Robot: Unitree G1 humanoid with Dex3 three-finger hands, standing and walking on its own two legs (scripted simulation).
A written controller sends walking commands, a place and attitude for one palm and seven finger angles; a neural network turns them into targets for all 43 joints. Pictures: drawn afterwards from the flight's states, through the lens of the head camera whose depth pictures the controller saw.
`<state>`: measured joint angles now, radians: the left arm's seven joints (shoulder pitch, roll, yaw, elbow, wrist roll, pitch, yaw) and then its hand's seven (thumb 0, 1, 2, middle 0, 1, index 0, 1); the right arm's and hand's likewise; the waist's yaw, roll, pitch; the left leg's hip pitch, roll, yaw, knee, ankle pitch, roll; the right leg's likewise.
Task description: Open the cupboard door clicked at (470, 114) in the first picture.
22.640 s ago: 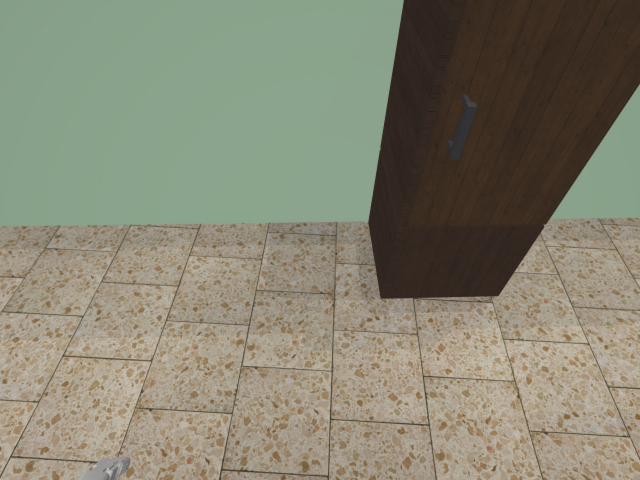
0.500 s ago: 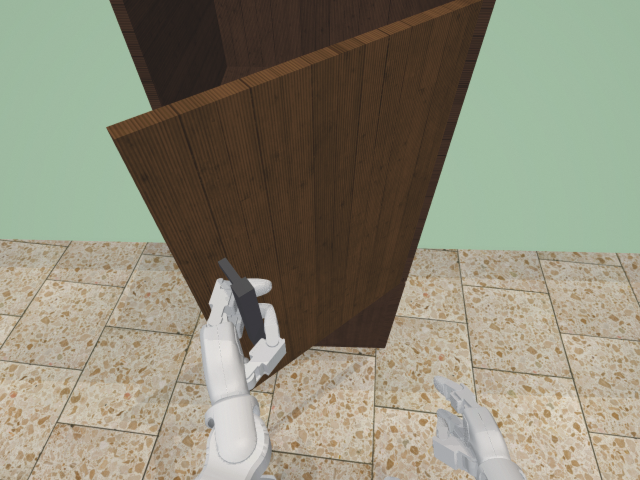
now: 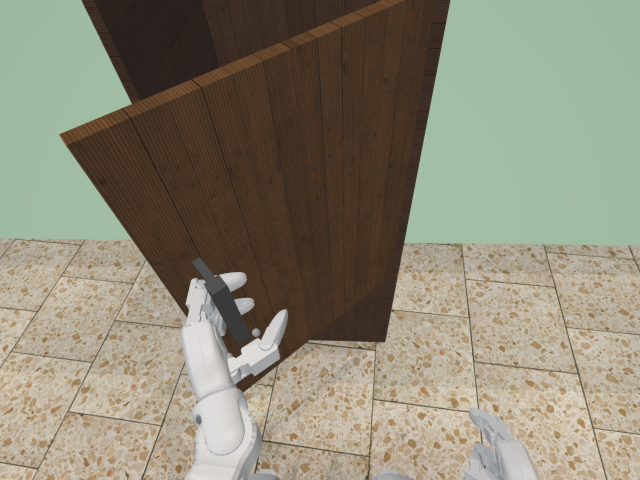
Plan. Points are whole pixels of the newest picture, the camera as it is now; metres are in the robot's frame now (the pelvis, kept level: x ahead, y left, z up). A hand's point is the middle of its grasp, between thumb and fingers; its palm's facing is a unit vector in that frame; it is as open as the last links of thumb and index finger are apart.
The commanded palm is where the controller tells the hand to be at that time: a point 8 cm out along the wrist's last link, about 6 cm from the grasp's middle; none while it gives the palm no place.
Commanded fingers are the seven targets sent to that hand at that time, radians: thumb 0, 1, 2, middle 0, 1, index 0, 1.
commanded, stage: open thumb and fingers to let go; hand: left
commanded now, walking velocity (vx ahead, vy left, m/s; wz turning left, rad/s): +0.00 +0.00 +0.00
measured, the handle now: (222, 303) +0.32 +0.14 +0.06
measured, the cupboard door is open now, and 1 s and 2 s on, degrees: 43 43 43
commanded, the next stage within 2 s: slide the hand sideways off the handle in 0.48 s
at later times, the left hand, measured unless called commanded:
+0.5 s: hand (249, 332) +0.28 +0.10 +0.05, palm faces +0.31 -0.95 -0.02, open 14.6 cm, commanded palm +0.24 +0.14 +0.05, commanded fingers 0.00 -0.50 0.30 -0.15 -0.30 -0.15 -0.30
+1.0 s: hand (233, 367) +0.24 +0.11 +0.05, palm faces -0.10 -0.99 +0.04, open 16.1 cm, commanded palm +0.22 +0.17 +0.05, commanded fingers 0.00 -0.50 0.30 -0.15 -0.30 -0.15 -0.30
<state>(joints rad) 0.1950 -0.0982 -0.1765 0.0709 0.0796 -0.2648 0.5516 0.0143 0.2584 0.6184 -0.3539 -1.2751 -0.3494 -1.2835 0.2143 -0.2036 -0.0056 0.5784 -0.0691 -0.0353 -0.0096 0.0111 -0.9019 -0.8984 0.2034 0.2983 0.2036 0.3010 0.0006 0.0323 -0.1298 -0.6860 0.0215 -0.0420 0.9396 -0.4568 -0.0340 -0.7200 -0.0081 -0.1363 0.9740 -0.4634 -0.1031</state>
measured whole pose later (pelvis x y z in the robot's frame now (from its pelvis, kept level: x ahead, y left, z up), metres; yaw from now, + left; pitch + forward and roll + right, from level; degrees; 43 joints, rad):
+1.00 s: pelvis -0.01 +0.08 -0.01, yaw -4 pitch +11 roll -1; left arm 0.30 0.00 -0.30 -0.08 0.06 -0.28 0.18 -0.01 -0.50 0.30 -0.17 -0.31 -0.19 -0.34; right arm 0.26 -0.20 0.03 0.41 -0.02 -0.04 0.02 0.01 -0.90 -0.90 0.21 0.30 0.20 0.30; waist 0.00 0.02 -0.11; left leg -0.75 -0.01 0.03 1.06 -0.52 0.04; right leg -0.77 -0.03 -0.05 1.03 -0.46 0.00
